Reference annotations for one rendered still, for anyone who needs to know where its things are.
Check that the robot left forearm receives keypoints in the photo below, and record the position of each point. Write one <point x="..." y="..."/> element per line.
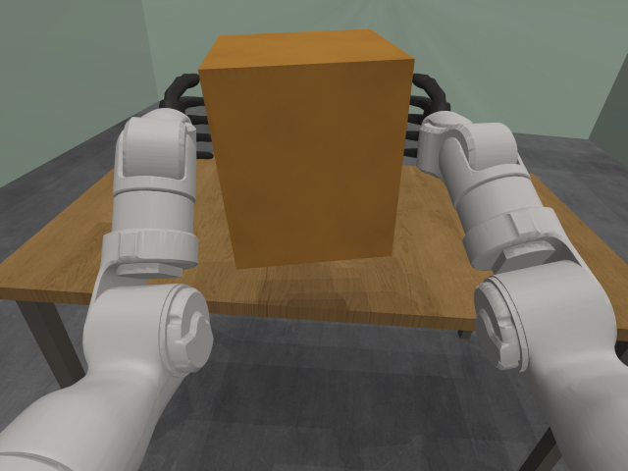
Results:
<point x="154" y="190"/>

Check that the left robot hand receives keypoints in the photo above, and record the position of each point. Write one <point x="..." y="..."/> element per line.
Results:
<point x="174" y="100"/>

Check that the right robot hand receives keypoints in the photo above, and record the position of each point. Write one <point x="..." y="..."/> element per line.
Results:
<point x="435" y="103"/>

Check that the table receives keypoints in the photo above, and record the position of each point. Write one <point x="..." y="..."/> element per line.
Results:
<point x="428" y="282"/>

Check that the right robot upper arm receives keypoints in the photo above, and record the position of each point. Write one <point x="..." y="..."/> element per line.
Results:
<point x="551" y="325"/>

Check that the robot right forearm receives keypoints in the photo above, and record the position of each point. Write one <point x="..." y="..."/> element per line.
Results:
<point x="506" y="226"/>

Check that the left robot upper arm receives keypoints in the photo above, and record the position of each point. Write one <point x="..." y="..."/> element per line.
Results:
<point x="140" y="342"/>

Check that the carton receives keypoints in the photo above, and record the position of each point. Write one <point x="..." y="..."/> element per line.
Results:
<point x="308" y="131"/>

